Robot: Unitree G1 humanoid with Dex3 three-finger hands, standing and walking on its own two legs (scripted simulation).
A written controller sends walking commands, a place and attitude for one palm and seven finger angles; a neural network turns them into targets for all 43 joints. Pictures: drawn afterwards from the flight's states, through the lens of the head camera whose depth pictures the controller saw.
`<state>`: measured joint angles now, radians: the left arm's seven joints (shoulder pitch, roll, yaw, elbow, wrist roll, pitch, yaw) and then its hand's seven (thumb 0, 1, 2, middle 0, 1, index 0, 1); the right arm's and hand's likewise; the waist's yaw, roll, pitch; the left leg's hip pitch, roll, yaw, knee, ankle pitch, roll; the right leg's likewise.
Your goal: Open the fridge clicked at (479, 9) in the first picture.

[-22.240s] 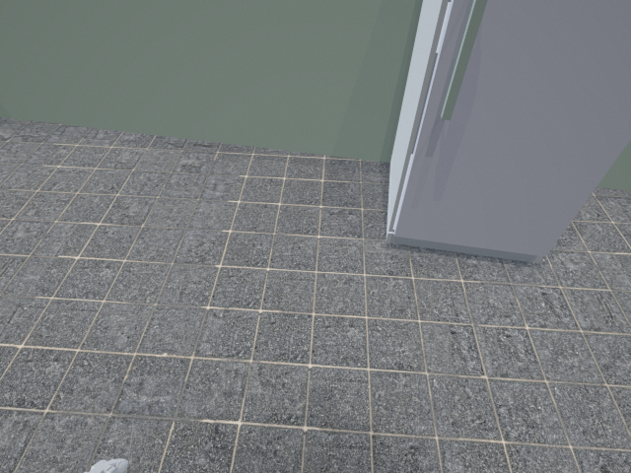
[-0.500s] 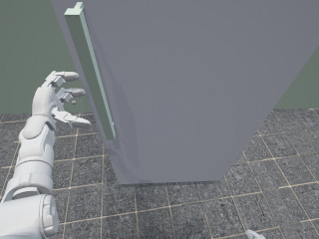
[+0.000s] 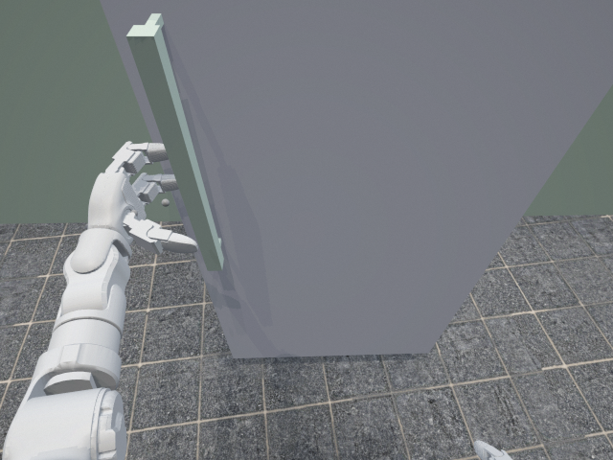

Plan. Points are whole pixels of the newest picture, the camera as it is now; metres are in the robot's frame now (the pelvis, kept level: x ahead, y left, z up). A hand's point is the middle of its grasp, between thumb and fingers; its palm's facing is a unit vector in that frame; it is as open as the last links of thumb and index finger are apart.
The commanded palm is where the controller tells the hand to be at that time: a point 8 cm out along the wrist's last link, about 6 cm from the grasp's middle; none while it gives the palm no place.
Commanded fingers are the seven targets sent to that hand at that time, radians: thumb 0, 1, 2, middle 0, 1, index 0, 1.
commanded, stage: feel for the door with the fingertips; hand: left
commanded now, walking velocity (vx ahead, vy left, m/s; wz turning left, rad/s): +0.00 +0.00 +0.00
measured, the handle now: (193, 172) +0.47 +0.18 +0.12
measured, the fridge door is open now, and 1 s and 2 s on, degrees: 0 0 0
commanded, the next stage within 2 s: slide the fingers in behind the handle in 0.68 s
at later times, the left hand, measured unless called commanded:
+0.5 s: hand (170, 198) +0.41 +0.19 +0.13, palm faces +0.05 -1.00 +0.02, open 14.0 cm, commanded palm +0.39 +0.25 +0.11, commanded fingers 0.00 -0.50 0.30 -0.30 -1.20 -0.30 -1.20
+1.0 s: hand (168, 194) +0.43 +0.20 +0.12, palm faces +0.06 -1.00 +0.01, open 13.6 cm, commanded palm +0.40 +0.25 +0.11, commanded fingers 0.00 -0.50 0.30 -0.30 -1.20 -0.30 -1.20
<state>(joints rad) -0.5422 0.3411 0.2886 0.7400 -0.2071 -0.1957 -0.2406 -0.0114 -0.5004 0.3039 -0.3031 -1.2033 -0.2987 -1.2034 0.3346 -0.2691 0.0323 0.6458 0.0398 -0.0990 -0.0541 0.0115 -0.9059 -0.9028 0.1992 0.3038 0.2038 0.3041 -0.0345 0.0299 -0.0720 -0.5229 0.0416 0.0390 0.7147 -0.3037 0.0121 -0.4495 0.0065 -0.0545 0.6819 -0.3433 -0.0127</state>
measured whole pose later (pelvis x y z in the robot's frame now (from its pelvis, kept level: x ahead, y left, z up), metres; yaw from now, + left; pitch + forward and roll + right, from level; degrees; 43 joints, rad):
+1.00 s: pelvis -0.01 +0.00 +0.00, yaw +0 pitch +8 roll -2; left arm -0.71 0.37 0.29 0.97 -0.18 -0.26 -0.21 -0.01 -0.50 0.30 -0.36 -1.24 -0.35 -1.24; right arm 0.36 -0.26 0.04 0.69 0.03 -0.10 -0.05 0.01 -0.91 -0.90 0.20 0.30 0.20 0.30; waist -0.05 0.03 -0.07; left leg -0.58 0.04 0.03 0.74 -0.30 0.02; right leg -0.51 0.00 -0.06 0.71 -0.34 -0.01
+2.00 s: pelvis +0.00 +0.00 +0.00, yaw +0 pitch +6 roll -1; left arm -0.57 0.33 0.27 0.77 -0.20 -0.20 -0.22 -0.01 -0.50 0.30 -0.30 -1.20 -0.30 -1.20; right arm 0.30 -0.27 0.03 0.66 0.04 -0.09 -0.07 0.01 -0.91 -0.90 0.20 0.30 0.20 0.30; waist -0.03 0.03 -0.05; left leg -0.52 0.04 0.03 0.70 -0.30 0.01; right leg -0.44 0.01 -0.06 0.67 -0.34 -0.02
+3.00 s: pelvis +0.01 +0.01 +0.00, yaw +0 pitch +7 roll -2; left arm -0.52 0.38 0.32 0.76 -0.22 -0.18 -0.28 -0.01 -0.50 0.30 -0.30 -1.20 -0.30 -1.20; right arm 0.34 -0.27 0.04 0.65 0.04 -0.08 -0.06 0.01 -0.91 -0.90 0.20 0.30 0.20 0.30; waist -0.03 0.03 -0.08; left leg -0.52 0.03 0.04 0.71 -0.32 0.02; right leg -0.44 0.00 -0.05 0.66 -0.34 0.00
